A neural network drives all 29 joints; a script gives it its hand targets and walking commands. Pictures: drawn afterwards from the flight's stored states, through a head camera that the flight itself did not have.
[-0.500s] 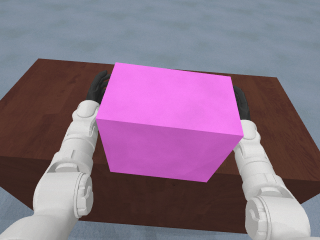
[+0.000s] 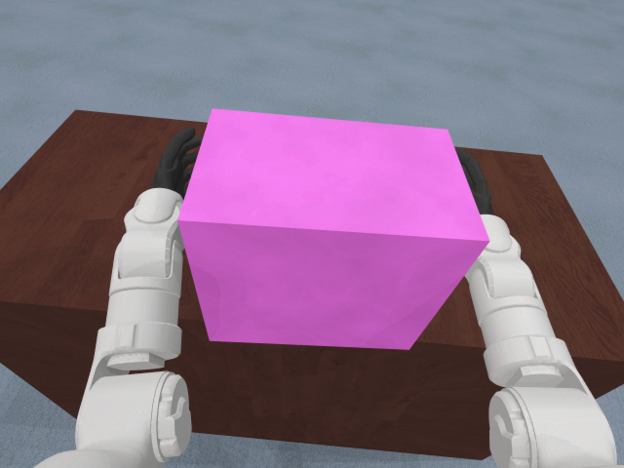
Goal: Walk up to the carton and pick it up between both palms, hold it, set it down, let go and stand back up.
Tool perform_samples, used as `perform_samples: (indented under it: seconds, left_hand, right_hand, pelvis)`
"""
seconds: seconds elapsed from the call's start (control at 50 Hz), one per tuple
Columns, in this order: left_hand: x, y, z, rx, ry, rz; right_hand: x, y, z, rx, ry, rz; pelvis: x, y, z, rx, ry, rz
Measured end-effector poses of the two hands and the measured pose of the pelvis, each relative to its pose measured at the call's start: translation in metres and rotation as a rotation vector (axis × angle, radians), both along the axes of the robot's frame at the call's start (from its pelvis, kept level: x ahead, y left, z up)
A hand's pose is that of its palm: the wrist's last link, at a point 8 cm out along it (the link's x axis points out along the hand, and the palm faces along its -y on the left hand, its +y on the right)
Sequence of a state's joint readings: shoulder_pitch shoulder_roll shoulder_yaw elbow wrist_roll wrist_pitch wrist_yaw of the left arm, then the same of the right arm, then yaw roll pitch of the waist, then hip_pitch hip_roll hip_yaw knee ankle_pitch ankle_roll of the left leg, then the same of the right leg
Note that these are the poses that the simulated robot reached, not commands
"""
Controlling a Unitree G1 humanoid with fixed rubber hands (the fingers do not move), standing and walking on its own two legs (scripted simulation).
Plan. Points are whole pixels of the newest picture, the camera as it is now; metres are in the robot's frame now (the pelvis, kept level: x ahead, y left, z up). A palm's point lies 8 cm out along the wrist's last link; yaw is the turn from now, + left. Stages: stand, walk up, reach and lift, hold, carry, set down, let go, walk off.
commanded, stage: reach and lift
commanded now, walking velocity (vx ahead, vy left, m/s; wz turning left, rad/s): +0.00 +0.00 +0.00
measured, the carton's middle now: (321, 241) +0.37 -0.01 +0.10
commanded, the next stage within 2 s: hold in 1.70 s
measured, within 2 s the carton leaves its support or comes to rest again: neither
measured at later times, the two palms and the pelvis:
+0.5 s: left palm (174, 170) +0.39 +0.16 +0.20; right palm (507, 180) +0.36 -0.22 +0.20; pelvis +0.00 +0.00 +0.00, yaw -2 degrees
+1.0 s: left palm (156, 149) +0.36 +0.16 +0.24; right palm (533, 165) +0.34 -0.21 +0.25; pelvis -0.04 +0.01 +0.00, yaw -2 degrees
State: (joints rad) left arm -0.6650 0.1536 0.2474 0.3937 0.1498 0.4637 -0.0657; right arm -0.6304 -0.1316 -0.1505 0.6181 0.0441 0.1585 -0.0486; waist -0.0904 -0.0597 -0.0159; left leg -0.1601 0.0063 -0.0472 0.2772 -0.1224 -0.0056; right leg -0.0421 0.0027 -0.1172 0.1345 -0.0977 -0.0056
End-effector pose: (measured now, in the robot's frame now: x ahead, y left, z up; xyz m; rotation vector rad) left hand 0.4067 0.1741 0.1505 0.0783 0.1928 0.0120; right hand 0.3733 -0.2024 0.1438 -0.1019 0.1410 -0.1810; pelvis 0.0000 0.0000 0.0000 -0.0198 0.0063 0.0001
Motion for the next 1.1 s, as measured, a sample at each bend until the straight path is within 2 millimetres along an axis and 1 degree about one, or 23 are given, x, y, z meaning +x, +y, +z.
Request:
perform_samples:
  seconds: [0.08,0.18,0.36,0.46,0.48,0.54,0.58,0.64,0.74,0.82,0.88,0.96,1.1]
  left_hand:
    - [-0.008,-0.002,-0.002,0.004,-0.003,0.005]
    - [-0.012,-0.007,0.002,-0.014,0.000,0.006]
    - [-0.009,-0.017,0.014,-0.029,0.024,0.027]
    - [-0.010,-0.018,0.031,-0.023,-0.003,0.041]
    - [-0.013,-0.017,0.037,-0.031,-0.025,0.042]
    - [-0.024,-0.011,0.063,-0.062,-0.128,0.028]
    - [-0.030,-0.007,0.076,-0.061,-0.144,0.014]
    - [-0.037,-0.002,0.083,-0.052,-0.102,0.023]
    - [-0.051,0.004,0.081,-0.049,-0.064,0.039]
    - [-0.056,0.003,0.079,-0.057,-0.047,0.045]
    - [-0.053,-0.001,0.080,-0.063,-0.037,0.044]
    - [-0.046,-0.009,0.088,-0.068,-0.035,0.035]
    - [-0.036,-0.016,0.098,-0.076,-0.032,0.023]
  right_hand:
    - [-0.006,-0.001,-0.001,0.002,-0.004,0.003]
    - [-0.013,-0.007,0.006,-0.001,-0.002,-0.006]
    - [-0.008,-0.017,0.024,0.039,0.015,0.002]
    - [-0.003,-0.018,0.044,0.047,-0.011,0.017]
    - [-0.005,-0.016,0.051,0.045,-0.036,0.015]
    - [-0.018,-0.010,0.078,0.051,-0.144,-0.011]
    - [-0.022,-0.007,0.086,0.063,-0.157,-0.012]
    - [-0.025,-0.003,0.087,0.075,-0.113,-0.003]
    - [-0.032,0.003,0.086,0.099,-0.076,0.010]
    - [-0.037,0.002,0.088,0.104,-0.059,0.012]
    - [-0.037,-0.002,0.091,0.110,-0.048,0.007]
    - [-0.035,-0.009,0.098,0.112,-0.047,-0.004]
    - [-0.029,-0.016,0.107,0.096,-0.043,-0.014]
  pelvis:
    - [0.001,0.002,0.000,-0.001,-0.004,-0.004]
    - [0.000,0.005,0.000,-0.001,-0.017,-0.013]
    - [-0.006,0.007,-0.001,-0.003,-0.002,-0.036]
    - [-0.003,0.006,-0.001,-0.002,0.004,-0.041]
    - [-0.002,0.005,0.000,-0.001,0.010,-0.039]
    - [0.002,0.005,0.001,0.004,0.017,-0.043]
    - [0.002,0.007,0.000,0.002,-0.012,-0.038]
    - [-0.001,0.009,0.000,0.002,-0.055,-0.033]
    - [-0.011,0.011,0.000,-0.001,-0.080,-0.030]
    - [-0.020,0.011,0.000,-0.003,-0.072,-0.031]
    - [-0.028,0.009,-0.001,-0.003,-0.055,-0.032]
    - [-0.034,0.007,-0.001,-0.003,-0.028,-0.038]
    - [-0.033,0.002,-0.001,-0.002,-0.009,-0.040]
